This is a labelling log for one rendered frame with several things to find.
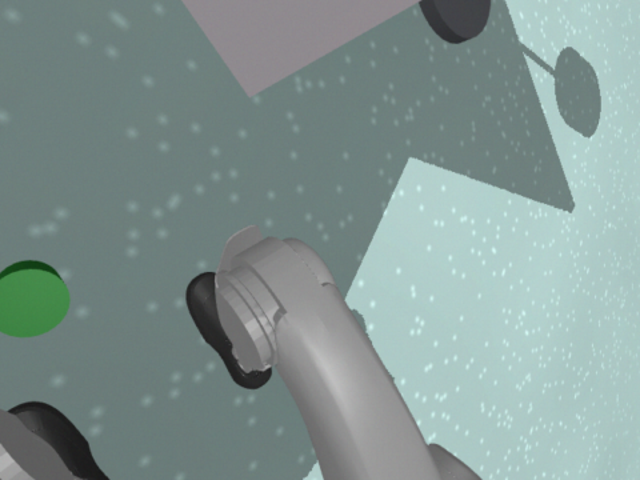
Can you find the right robot foot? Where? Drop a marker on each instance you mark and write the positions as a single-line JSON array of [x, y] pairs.
[[201, 302]]

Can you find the right robot hand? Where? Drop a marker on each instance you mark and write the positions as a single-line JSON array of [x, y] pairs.
[[449, 466]]

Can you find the left robot foot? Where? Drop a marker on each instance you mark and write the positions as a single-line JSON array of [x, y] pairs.
[[52, 426]]

